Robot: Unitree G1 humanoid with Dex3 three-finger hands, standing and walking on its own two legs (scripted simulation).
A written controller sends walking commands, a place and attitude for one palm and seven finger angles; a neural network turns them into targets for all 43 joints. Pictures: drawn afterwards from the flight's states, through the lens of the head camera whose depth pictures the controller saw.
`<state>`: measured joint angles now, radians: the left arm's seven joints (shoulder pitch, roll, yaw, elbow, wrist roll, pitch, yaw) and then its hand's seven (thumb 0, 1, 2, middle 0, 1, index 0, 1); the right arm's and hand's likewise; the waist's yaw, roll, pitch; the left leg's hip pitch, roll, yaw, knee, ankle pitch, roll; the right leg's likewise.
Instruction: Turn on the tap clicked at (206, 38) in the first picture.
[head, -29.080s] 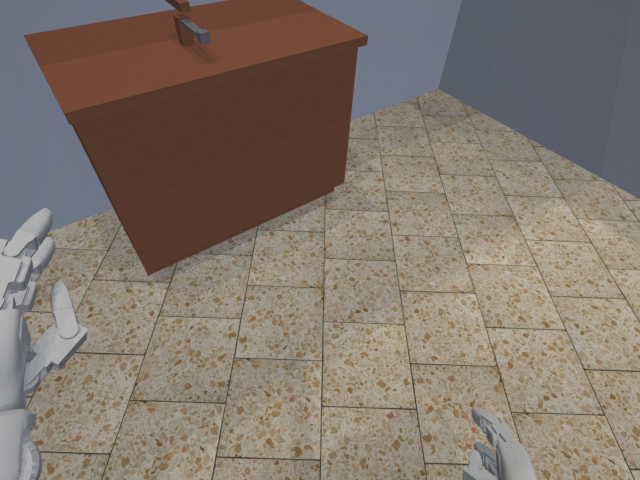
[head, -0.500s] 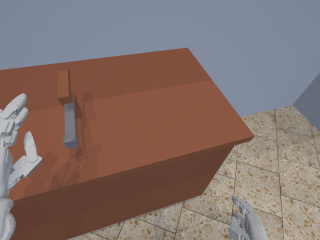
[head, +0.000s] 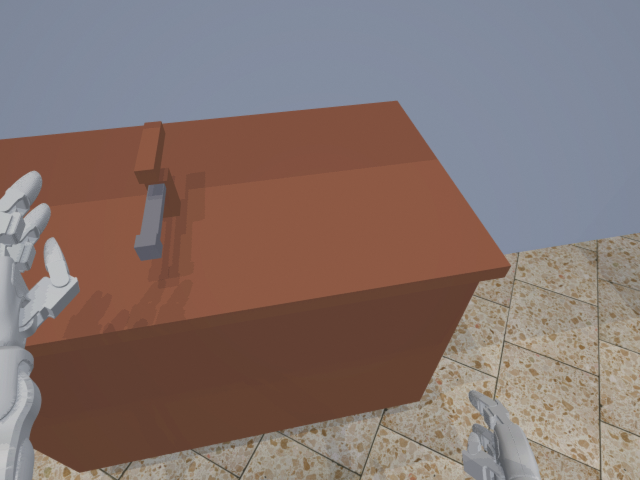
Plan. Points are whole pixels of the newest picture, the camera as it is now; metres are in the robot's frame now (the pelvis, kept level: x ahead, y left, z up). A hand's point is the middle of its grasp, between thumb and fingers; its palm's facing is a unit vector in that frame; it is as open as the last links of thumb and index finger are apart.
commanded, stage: turn the palm inward beside the body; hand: left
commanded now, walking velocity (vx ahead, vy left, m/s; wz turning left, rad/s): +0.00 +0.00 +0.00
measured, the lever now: (148, 246) +0.38 +0.30 +0.07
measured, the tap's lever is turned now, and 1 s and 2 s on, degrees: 0 0 0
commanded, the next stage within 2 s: reach beside the lever's end, fingers flat in 1.72 s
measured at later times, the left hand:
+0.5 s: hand (121, 296) +0.24 +0.24 +0.15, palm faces +0.41 -0.87 -0.27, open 7.4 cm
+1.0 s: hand (112, 339) +0.20 +0.23 +0.14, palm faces +0.45 -0.87 -0.18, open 7.4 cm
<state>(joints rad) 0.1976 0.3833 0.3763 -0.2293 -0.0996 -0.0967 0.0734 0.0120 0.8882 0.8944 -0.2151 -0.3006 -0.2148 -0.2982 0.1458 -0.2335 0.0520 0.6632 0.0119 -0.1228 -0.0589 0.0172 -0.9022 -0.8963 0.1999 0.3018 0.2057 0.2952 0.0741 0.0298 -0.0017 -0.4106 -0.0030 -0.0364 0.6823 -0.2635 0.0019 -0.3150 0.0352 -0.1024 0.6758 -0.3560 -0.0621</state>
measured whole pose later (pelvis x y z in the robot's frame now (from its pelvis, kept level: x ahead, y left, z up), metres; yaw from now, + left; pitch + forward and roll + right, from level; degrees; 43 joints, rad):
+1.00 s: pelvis +0.01 +0.00 +0.00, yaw +0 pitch +1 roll -1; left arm 0.51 0.24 0.22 -0.46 -0.19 -0.01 0.16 0.01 0.89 0.90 -0.21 -0.30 -0.21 -0.30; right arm 0.19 -0.23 0.07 0.62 0.03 -0.24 -0.08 0.02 -0.90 -0.90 0.20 0.30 0.21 0.30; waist 0.08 0.06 -0.06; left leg -0.43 -0.01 -0.04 0.71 -0.30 0.00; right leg -0.32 0.03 -0.11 0.69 -0.39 -0.06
